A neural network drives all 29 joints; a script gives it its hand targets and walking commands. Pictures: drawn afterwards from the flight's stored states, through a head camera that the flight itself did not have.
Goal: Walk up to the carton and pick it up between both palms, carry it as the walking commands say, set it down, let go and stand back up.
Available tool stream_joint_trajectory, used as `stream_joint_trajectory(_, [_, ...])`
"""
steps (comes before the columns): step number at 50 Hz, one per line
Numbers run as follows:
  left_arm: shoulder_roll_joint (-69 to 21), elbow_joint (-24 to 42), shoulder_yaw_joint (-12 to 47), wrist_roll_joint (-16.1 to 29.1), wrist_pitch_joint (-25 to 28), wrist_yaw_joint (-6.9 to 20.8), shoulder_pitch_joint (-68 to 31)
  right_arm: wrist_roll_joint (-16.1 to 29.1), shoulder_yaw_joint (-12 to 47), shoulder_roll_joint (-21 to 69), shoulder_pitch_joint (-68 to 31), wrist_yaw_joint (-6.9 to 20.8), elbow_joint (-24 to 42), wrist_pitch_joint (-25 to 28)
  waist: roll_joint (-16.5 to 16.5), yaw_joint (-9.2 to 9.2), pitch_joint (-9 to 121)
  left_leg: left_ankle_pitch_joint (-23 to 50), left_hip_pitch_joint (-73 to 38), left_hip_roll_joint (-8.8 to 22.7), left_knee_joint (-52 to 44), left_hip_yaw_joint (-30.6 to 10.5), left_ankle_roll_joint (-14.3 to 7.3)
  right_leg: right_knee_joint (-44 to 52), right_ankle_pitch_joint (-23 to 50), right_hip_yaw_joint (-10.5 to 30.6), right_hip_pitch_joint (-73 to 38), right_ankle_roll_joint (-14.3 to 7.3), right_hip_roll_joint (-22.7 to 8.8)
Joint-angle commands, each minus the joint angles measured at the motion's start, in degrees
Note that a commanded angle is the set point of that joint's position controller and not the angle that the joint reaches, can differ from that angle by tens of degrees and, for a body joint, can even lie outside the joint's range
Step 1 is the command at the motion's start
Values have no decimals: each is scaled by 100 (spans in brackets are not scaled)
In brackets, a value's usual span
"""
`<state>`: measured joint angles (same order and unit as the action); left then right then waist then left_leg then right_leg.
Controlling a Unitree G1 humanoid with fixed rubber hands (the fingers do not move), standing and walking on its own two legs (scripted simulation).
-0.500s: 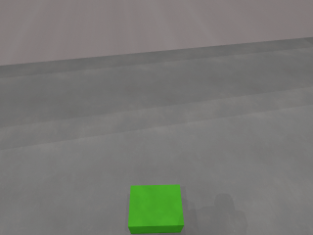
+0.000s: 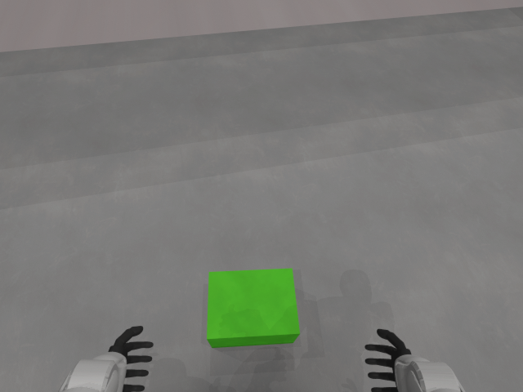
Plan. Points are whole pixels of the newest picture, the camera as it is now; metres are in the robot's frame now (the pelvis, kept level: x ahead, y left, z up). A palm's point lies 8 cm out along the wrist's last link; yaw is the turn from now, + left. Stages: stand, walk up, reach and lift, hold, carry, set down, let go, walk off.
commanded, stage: reach and lift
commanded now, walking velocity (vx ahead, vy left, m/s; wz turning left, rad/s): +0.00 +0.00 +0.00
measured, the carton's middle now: (251, 308) +0.41 +0.01 -0.67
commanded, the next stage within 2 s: none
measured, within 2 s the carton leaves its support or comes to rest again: neither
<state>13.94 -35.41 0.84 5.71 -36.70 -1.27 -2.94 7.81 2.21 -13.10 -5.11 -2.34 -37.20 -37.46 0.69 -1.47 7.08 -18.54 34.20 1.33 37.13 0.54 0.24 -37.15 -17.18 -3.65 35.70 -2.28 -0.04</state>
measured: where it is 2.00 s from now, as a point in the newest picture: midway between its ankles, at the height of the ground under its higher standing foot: outside the picture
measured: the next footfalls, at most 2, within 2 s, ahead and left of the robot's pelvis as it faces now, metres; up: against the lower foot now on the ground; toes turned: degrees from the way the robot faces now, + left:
none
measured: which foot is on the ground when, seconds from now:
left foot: down 0.00-1.00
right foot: down 0.00-1.00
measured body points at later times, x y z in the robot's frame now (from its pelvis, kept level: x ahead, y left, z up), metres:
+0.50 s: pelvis -0.09 +0.03 -0.05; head +0.05 +0.01 +0.38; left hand +0.17 +0.23 -0.16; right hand +0.19 -0.24 -0.16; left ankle -0.02 +0.13 -0.72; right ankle +0.00 -0.10 -0.72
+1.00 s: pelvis -0.09 +0.00 -0.08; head +0.16 -0.01 +0.29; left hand +0.33 +0.24 -0.19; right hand +0.36 -0.23 -0.19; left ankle -0.02 +0.13 -0.72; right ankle +0.00 -0.10 -0.72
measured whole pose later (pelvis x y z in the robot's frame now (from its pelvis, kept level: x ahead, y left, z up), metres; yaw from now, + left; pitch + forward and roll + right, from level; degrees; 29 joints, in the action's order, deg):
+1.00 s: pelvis -0.09 +0.00 -0.08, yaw +0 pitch +31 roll +1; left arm 14.9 -43.7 -15.0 3.1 -16.5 -0.3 -43.5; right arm 3.3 -10.6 -19.9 -49.2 2.6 -49.1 -17.0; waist 0.0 1.8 -1.7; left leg -20.0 72.9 0.9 61.8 0.2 1.3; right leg -61.5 -18.0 -2.6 74.8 -2.4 -0.7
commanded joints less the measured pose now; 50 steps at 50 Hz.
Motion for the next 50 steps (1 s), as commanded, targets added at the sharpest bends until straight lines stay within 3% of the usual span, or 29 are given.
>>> stream_joint_trajectory(1, [7,450,-340,-434,-195,124,1295,-461,-355,-158,1340,196,241,-217,-338,80,1303,2579,-152,-226,-154,-401,-385,-10,4077,1055,-1943,-131,-80])
stream_joint_trajectory(4, [-230,1079,-534,-719,256,149,831,-915,-769,-353,880,405,1086,291,-196,84,1408,2584,-515,-198,13,-262,-239,-130,3425,700,-1568,-31,101])
stream_joint_trajectory(8, [-228,1657,-736,-810,764,69,368,-1029,-927,-521,398,602,1749,928,98,200,1643,2604,-193,-123,489,-209,-96,-703,3077,568,-1076,60,161])
stream_joint_trajectory(13, [-464,1735,-579,-610,786,-31,434,-879,-992,-745,286,845,1604,1033,-117,331,1479,1645,-280,-211,664,-93,69,-1029,1507,388,-89,123,193])
stream_joint_trajectory(18, [-419,1682,-588,-376,607,-122,-430,-723,-914,-1078,-755,1020,1165,943,-73,330,702,-562,88,-180,587,-72,38,-1032,-600,257,631,69,130])
stream_joint_trajectory(23, [-255,1497,-802,-227,556,-202,-1681,-769,-1025,-1317,-2080,1075,654,910,156,251,602,-1371,739,-165,736,-82,8,-1174,-1198,264,746,-37,72])
stream_joint_trajectory(30, [61,790,-1015,-191,656,-212,-3169,-675,-1165,-1495,-3631,973,-35,1004,183,268,1356,-1222,1211,-199,1098,17,-23,-1346,-1058,260,773,1,8])
stream_joint_trajectory(37, [400,188,-1363,-310,1057,-166,-4199,-566,-1264,-1426,-4681,734,-382,1298,262,403,2305,-720,1749,-264,1439,242,-59,-1416,-715,372,444,162,-11])
stream_joint_trajectory(50, [1037,-351,-1770,-235,2357,146,-5166,-422,-1448,-1472,-5711,455,-706,2346,305,365,4210,1043,3109,-381,2024,141,39,-2142,1988,632,54,230,77])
